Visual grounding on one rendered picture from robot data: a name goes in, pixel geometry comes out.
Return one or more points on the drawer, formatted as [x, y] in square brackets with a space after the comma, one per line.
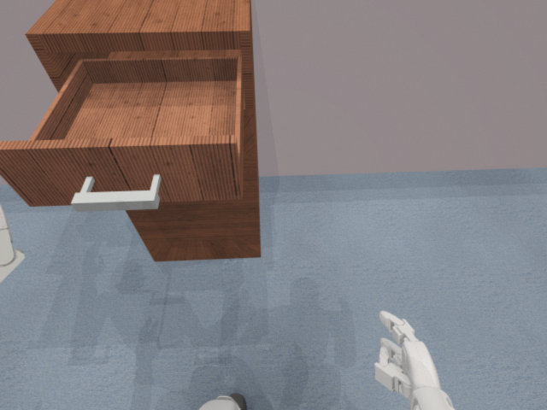
[123, 120]

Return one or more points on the robot right hand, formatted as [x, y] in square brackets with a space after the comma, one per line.
[412, 365]

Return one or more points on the left robot foot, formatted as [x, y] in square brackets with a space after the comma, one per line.
[239, 399]

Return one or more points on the robot right forearm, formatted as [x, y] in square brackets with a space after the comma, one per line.
[429, 398]

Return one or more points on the robot left hand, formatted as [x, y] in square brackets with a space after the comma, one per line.
[10, 257]

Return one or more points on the left robot shin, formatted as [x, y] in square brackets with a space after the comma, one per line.
[227, 398]

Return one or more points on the cabinet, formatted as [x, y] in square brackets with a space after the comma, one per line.
[70, 30]

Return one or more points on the handle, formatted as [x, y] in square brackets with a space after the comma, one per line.
[87, 201]

